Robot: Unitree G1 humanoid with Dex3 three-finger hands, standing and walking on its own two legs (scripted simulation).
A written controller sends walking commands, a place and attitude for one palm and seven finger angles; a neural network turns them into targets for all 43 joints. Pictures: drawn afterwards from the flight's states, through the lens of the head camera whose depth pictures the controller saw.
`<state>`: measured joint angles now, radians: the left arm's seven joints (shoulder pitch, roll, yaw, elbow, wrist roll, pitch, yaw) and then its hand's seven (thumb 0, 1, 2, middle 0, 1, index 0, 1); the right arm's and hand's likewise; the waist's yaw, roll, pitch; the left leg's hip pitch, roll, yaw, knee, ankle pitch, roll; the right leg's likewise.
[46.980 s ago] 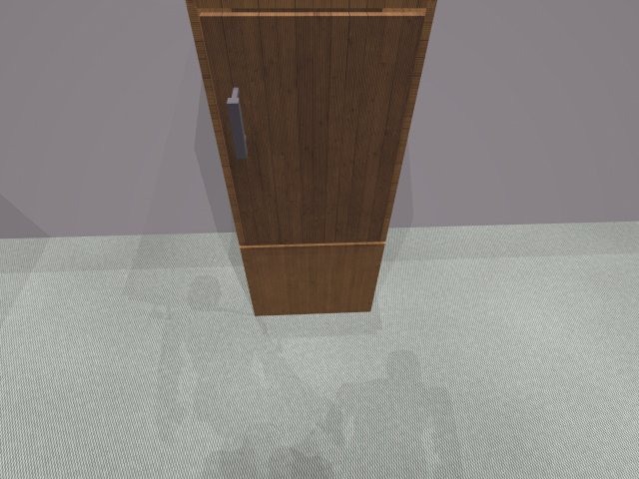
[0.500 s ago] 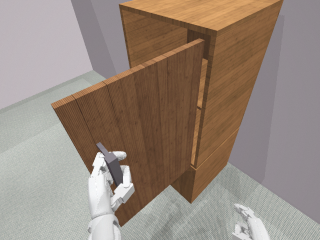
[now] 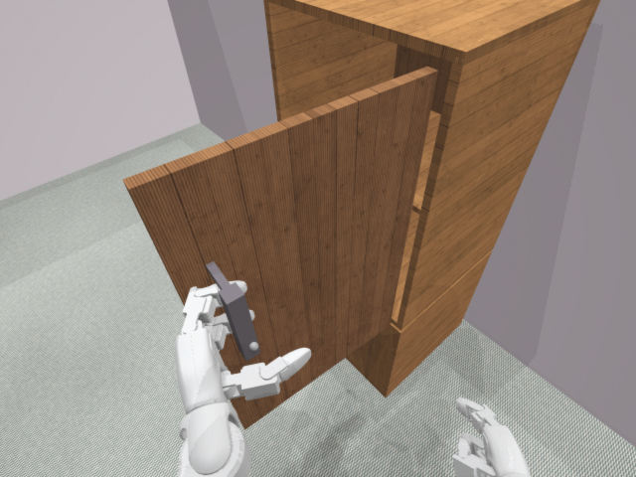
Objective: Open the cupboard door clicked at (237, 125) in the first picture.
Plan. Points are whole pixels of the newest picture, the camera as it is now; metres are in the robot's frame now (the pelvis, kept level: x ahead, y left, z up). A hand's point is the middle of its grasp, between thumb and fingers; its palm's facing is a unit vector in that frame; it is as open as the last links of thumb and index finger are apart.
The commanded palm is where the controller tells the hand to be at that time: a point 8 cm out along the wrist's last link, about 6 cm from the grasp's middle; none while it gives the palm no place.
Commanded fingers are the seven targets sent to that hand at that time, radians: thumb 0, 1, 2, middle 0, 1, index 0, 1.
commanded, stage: open thumb and fingers to let go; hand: left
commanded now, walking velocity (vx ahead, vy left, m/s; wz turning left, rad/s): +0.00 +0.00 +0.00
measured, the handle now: (232, 312) +0.29 +0.13 +0.09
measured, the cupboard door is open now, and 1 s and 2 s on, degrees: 85 88 88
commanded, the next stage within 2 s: slide the hand sideways off the handle in 0.36 s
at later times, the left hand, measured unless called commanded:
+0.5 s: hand (263, 351) +0.24 +0.08 +0.09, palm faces +0.28 -0.96 +0.00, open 15.3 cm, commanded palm +0.19 +0.12 +0.09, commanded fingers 0.00 -0.50 0.30 -0.15 -0.30 -0.15 -0.30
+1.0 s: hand (242, 392) +0.19 +0.10 +0.09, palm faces -0.05 -1.00 +0.00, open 16.3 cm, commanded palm +0.17 +0.15 +0.09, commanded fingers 0.00 -0.50 0.30 -0.15 -0.30 -0.15 -0.30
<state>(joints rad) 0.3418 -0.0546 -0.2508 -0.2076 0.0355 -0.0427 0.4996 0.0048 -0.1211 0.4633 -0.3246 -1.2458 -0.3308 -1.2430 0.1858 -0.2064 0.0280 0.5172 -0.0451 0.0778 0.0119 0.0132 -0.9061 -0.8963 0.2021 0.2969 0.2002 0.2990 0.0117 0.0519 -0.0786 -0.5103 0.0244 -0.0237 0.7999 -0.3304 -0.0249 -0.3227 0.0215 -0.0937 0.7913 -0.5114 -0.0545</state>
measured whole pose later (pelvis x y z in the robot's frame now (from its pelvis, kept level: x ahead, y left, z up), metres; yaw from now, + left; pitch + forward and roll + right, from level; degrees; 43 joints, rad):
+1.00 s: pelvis -0.01 +0.01 +0.00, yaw -2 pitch +3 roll +0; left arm 0.51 0.11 -0.19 -0.31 -0.08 -0.18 0.07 -0.01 -0.50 0.30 -0.16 -0.31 -0.16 -0.31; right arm 0.27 -0.21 0.04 0.44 0.00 -0.01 0.01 0.02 -0.91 -0.90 0.20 0.30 0.20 0.30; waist -0.01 0.05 -0.08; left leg -0.56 0.03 0.01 0.84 -0.34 -0.01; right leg -0.39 0.02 -0.05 0.84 -0.51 -0.04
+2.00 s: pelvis -0.02 +0.03 -0.02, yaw -1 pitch +4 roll -2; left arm 0.69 0.22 0.03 -0.48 -0.23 -0.19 -0.12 -0.01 -0.50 0.30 -0.15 -0.30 -0.16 -0.30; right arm 0.27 -0.20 0.03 0.42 0.04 -0.08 -0.05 0.02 -0.90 -0.90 0.20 0.30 0.20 0.30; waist 0.03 0.07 -0.11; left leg -0.65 0.03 -0.02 0.93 -0.36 0.01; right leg -0.45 0.03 -0.08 0.90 -0.52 -0.03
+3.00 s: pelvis +0.03 +0.03 +0.04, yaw -3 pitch -2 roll +0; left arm 0.51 0.37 0.33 -0.45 -0.08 -0.04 0.13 0.01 0.66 0.80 -0.20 -0.31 -0.21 -0.30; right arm 0.19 -0.22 0.03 0.60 0.00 -0.05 -0.08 0.01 -0.90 -0.90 0.20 0.30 0.20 0.30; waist 0.07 0.04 0.00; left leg -0.20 0.01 0.05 0.46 -0.23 0.01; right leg -0.02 0.01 -0.02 0.39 -0.34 -0.01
